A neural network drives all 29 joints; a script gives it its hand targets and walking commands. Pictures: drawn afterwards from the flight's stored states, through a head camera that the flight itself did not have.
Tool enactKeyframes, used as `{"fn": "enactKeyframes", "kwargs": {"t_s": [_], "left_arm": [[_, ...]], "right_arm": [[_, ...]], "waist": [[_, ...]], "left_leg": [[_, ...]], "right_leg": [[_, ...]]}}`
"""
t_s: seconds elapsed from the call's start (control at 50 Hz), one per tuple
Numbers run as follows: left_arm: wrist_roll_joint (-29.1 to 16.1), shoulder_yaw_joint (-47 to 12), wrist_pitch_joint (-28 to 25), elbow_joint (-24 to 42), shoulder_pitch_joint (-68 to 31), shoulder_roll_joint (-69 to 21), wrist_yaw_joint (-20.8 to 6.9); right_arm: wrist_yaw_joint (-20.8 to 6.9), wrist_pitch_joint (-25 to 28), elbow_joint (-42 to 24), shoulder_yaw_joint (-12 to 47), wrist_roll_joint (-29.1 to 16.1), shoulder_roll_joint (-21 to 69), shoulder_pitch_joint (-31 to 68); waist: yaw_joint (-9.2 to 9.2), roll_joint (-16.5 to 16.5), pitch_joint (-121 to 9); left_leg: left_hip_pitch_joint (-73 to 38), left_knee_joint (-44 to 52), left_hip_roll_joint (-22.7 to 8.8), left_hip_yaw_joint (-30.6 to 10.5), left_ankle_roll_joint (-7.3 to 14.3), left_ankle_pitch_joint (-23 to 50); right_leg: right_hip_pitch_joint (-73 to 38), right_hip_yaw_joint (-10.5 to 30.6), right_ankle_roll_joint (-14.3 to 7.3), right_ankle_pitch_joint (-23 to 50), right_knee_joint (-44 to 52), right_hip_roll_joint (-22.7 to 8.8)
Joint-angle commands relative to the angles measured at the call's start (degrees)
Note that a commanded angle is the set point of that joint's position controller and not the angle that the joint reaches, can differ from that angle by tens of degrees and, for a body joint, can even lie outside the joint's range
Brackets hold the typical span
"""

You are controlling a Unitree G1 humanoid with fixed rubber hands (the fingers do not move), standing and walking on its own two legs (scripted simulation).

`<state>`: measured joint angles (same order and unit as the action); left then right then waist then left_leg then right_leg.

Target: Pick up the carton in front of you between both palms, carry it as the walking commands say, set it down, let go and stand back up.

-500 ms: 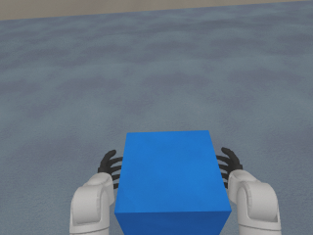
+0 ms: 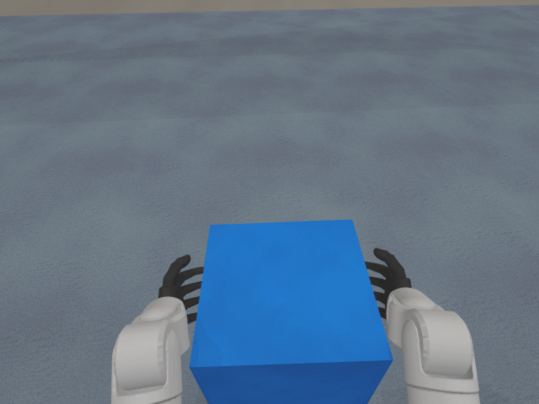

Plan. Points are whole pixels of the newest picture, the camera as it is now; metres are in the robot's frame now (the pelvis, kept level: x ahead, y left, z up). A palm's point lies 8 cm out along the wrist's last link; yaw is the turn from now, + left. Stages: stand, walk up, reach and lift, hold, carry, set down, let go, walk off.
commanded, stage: carry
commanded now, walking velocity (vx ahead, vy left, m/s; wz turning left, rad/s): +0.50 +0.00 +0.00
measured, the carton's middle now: (284, 326) +0.27 +0.00 +0.00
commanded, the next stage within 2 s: none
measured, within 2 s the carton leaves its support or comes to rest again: neither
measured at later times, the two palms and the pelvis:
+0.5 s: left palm (214, 167) +0.57 +0.12 +0.07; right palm (358, 161) +0.59 -0.17 +0.06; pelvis +0.32 -0.04 +0.00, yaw +5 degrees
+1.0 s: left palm (207, 89) +0.91 +0.17 +0.07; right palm (316, 86) +0.91 -0.13 +0.08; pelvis +0.64 +0.02 +0.00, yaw +0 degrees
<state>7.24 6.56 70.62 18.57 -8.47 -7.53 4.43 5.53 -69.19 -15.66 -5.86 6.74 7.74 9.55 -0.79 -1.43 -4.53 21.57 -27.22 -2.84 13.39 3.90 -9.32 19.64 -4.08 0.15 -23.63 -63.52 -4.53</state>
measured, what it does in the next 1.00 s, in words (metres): walks ahead: right foot, then left foot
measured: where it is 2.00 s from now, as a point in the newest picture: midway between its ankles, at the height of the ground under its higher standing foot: (263, 210)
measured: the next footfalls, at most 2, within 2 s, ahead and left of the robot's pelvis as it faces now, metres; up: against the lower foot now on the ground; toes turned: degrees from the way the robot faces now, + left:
right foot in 0.38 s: +0.43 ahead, -0.12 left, +0.00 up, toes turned -9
left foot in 0.88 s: +0.74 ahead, +0.11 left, +0.00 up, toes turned +13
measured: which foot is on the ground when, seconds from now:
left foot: down 0.00-0.40, up 0.42-0.86, down 0.88-1.00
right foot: up 0.00-0.36, down 0.38-0.88, up 0.90-1.00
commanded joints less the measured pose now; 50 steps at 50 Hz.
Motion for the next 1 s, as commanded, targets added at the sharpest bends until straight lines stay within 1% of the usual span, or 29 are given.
{"fn": "enactKeyframes", "kwargs": {"t_s": [0.0, 0.06, 0.14, 0.26, 0.3, 0.32, 0.34, 0.36, 0.38, 0.4, 0.42, 0.44, 0.46, 0.48, 0.5, 0.54, 0.6, 0.64, 0.72, 0.78, 0.82, 0.84, 0.86, 0.88, 0.9, 0.92, 0.94, 0.96, 0.98], "left_arm": [[-24.5, -43.3, -2.0, 4.7, -28.3, -55.2, -14.2], [-23.4, -43.3, -3.1, 5.4, -25.7, -55.6, -13.3], [-22.7, -43.1, -2.8, 7.0, -24.4, -53.5, -12.4], [-22.8, -42.2, -0.4, 5.7, -23.3, -49.5, -13.0], [-23.1, -41.8, 0.1, 4.9, -24.0, -49.1, -13.4], [-23.2, -41.5, 0.2, 4.2, -23.8, -49.1, -13.6], [-23.2, -41.1, 0.2, 3.3, -23.3, -49.2, -13.8], [-23.1, -40.6, 0.1, 2.6, -23.1, -49.4, -14.1], [-22.6, -40.0, -0.1, 1.4, -22.8, -48.8, -14.3], [-22.9, -39.9, -0.8, -0.4, -22.0, -50.1, -14.4], [-23.5, -40.0, -1.3, 0.6, -22.7, -52.0, -14.6], [-23.9, -40.5, -2.0, 1.1, -23.6, -54.2, -14.8], [-24.1, -41.0, -2.6, 2.0, -25.0, -56.0, -14.9], [-24.5, -41.6, -3.2, 2.8, -25.9, -56.9, -15.0], [-24.9, -41.9, -3.7, 3.4, -26.0, -57.5, -15.1], [-25.2, -42.3, -4.2, 4.3, -24.3, -57.5, -15.5], [-25.5, -42.5, -4.6, 5.1, -22.1, -55.9, -15.9], [-25.4, -42.5, -4.5, 6.0, -21.5, -54.3, -15.9], [-24.6, -41.7, -3.4, 8.2, -21.1, -50.2, -15.1], [-23.4, -40.8, -1.9, 7.7, -20.5, -47.6, -14.3], [-22.8, -40.5, -0.9, 7.3, -21.0, -46.4, -13.9], [-22.7, -40.6, -0.5, 7.3, -21.7, -46.0, -13.8], [-22.6, -40.6, 0.0, 7.4, -22.5, -45.6, -13.7], [-23.0, -40.7, 0.5, 7.8, -23.8, -45.1, -13.7], [-23.5, -41.7, 0.8, 8.5, -25.1, -45.8, -13.8], [-23.6, -41.9, 0.7, 6.9, -25.6, -47.2, -14.0], [-23.9, -42.4, 0.2, 6.4, -26.5, -49.1, -14.2], [-24.3, -42.7, -0.4, 6.3, -27.1, -51.1, -14.4], [-24.5, -42.9, -1.0, 5.9, -27.4, -52.9, -14.5]], "right_arm": [[-16.0, 0.9, -7.7, 40.4, -25.2, 55.3, 27.5], [-16.3, 1.4, -9.0, 40.8, -25.8, 54.9, 25.8], [-16.4, 1.0, -10.6, 40.6, -25.8, 51.8, 24.4], [-15.7, -0.9, -7.6, 39.2, -23.5, 47.8, 21.6], [-15.5, -1.2, -7.0, 39.1, -23.0, 47.7, 22.2], [-15.5, -1.3, -6.9, 39.2, -22.9, 47.8, 22.8], [-15.5, -1.4, -6.8, 39.4, -22.9, 47.9, 23.4], [-15.4, -1.5, -6.6, 39.6, -22.9, 47.9, 23.8], [-15.5, -1.7, -7.3, 40.3, -23.3, 48.4, 25.1], [-15.7, -1.7, -7.8, 40.8, -23.5, 48.6, 25.8], [-15.7, -1.1, -6.8, 41.5, -23.6, 50.4, 26.3], [-16.0, -0.2, -6.9, 41.8, -23.9, 52.2, 26.9], [-16.0, 0.6, -6.8, 42.2, -24.2, 54.1, 27.4], [-15.9, 1.3, -6.8, 42.5, -24.4, 55.5, 27.2], [-15.7, 1.9, -7.1, 42.9, -24.2, 56.6, 26.7], [-15.2, 2.9, -7.0, 43.1, -23.4, 57.4, 24.2], [-14.4, 3.7, -7.6, 43.4, -22.4, 56.9, 21.7], [-14.1, 3.7, -8.7, 43.6, -22.4, 55.8, 21.2], [-13.9, 2.1, -11.7, 43.3, -23.3, 51.8, 22.0], [-14.1, 0.2, -11.5, 42.3, -23.5, 48.6, 22.0], [-14.4, -0.8, -10.7, 41.4, -23.7, 47.3, 22.2], [-14.6, -1.2, -9.9, 40.8, -23.6, 47.0, 22.1], [-14.7, -1.5, -8.8, 40.0, -23.4, 46.6, 21.5], [-14.9, -1.6, -7.8, 39.2, -22.9, 46.0, 21.1], [-15.1, -1.3, -6.2, 38.6, -23.0, 46.4, 21.5], [-15.2, -1.2, -5.8, 38.9, -23.4, 48.3, 21.1], [-15.3, -0.8, -6.1, 39.1, -23.6, 50.3, 22.3], [-15.5, -0.4, -6.9, 39.6, -23.9, 52.2, 23.5], [-15.6, 0.1, -7.7, 40.1, -24.4, 53.9, 25.1]], "waist": [[0.15, 5.6, -17.3], [0.09, 8.2, -16.5], [-0.12, 8.9, -12.7], [-0.35, 10.1, -6.1], [-0.13, 10.6, -5.5], [0.41, 10.5, -6.9], [1.39, 9.0, -9.3], [2.12, 5.7, -13.0], [2.87, -6.6, -18.3], [2.59, -18.6, -20.0], [2.13, -13.3, -19.0], [2.07, -8.9, -19.1], [1.77, -3.7, -17.8], [1.55, -1.8, -17.3], [1.54, -3.0, -17.4], [1.73, -5.3, -17.1], [1.74, -6.2, -14.6], [1.77, -6.0, -12.4], [1.91, -6.6, -8.4], [1.85, -7.4, -5.7], [1.59, -7.7, -6.5], [0.68, -6.2, -8.7], [-0.26, -2.8, -12.8], [-1.08, 7.0, -16.6], [-0.83, 20.5, -19.0], [-0.81, 18.5, -18.2], [-0.78, 14.4, -18.1], [-0.58, 7.2, -18.2], [-0.32, 4.2, -17.2]], "left_leg": [[-25.5, 14.5, -16.6, -21.4, 3.0, 8.9], [-25.1, 17.4, -14.8, -15.8, 3.2, 6.1], [-27.1, 18.2, -12.6, -10.9, 3.5, 11.1], [-28.1, 16.8, -11.4, -6.4, 2.2, 19.6], [-28.4, 13.7, -11.4, -5.2, 1.1, 24.3], [-27.5, 9.3, -10.9, -3.7, 0.3, 28.8], [-24.7, 1.3, -8.9, -0.3, -1.2, 31.1], [-17.0, -9.5, -6.8, 0.5, -2.7, 25.0], [-2.4, -26.7, -2.3, -0.6, -5.4, 10.3], [11.9, -39.7, 4.7, -5.4, -6.3, -15.6], [15.7, -46.8, 1.0, -11.5, -4.5, -17.8], [16.3, -47.8, -1.4, -13.0, -2.9, -15.9], [15.7, -44.4, -3.9, -13.7, -2.4, -12.2], [14.0, -39.9, -5.4, -14.0, -2.5, -9.1], [12.2, -37.3, -4.8, -12.4, -2.8, -7.1], [12.0, -31.8, -4.2, -10.3, -3.8, -4.9], [14.8, -22.6, -3.9, -7.7, -5.2, -1.4], [15.6, -16.2, -3.6, -6.4, -5.5, 1.6], [14.2, -7.1, -2.3, -4.1, -4.7, 6.2], [11.0, -2.0, -1.3, -2.6, -3.5, 7.6], [3.9, 0.4, 0.2, -0.2, -2.4, 5.9], [-4.8, 3.3, 2.7, 2.5, -2.3, 4.9], [-17.4, 2.8, 2.3, 1.5, -2.3, 1.6], [-27.1, 7.3, -9.5, -17.9, 0.8, -5.5], [-39.3, 12.6, -21.2, -40.1, 8.8, -3.3], [-37.8, 13.5, -21.9, -40.6, 9.8, 6.3], [-35.6, 11.7, -20.0, -34.0, 9.2, 14.1], [-33.1, 11.0, -19.0, -29.0, 7.4, 16.6], [-29.1, 12.3, -17.7, -25.0, 5.4, 16.4]], "right_leg": [[16.0, 3.1, -1.1, 6.8, -1.2, -3.4], [16.0, 0.5, 0.1, 10.6, 6.7, -2.7], [18.5, -2.8, 1.3, 16.0, 19.5, -2.0], [14.8, -6.9, -0.4, 21.8, 33.2, 0.0], [10.2, -8.1, -1.6, 21.8, 35.8, 0.7], [4.5, -9.7, -1.9, 20.6, 36.9, 2.3], [-4.7, -12.5, -1.9, 19.2, 39.6, 5.0], [-17.3, -9.6, -2.0, 15.9, 38.9, 3.1], [-30.1, 13.8, -7.4, 8.8, 42.6, -12.2], [-37.1, 33.7, -13.6, 12.4, 50.8, -20.0], [-35.6, 29.4, -13.5, 19.5, 50.2, -20.6], [-32.5, 23.5, -12.1, 24.2, 48.3, -18.4], [-28.4, 18.2, -9.9, 26.3, 48.1, -16.9], [-25.0, 14.3, -8.0, 24.8, 49.6, -15.6], [-23.3, 11.1, -6.9, 23.3, 50.8, -14.5], [-22.6, 6.9, -7.0, 21.1, 52.7, -13.0], [-23.9, 3.6, -8.1, 23.0, 54.4, -12.2], [-24.8, 1.3, -7.9, 25.4, 54.4, -11.0], [-25.8, -1.9, -7.3, 30.1, 53.6, -10.0], [-26.7, -3.5, -5.9, 34.7, 52.3, -10.0], [-26.4, -5.7, -4.5, 43.1, 46.5, -9.5], [-24.0, -8.7, -3.1, 46.4, 38.7, -7.7], [-17.6, -10.1, -1.8, 42.0, 28.1, -5.7], [-6.3, -10.5, 0.7, 27.6, 13.3, -1.9], [12.3, -5.9, 2.2, 0.7, -1.1, 5.2], [17.3, 1.3, 0.9, -4.1, -9.9, 3.4], [18.8, 3.0, -0.7, -2.6, -12.2, 1.1], [18.9, 4.0, -1.6, 0.5, -9.4, -1.2], [17.2, 4.2, -1.7, 3.7, -4.9, -2.6]]}}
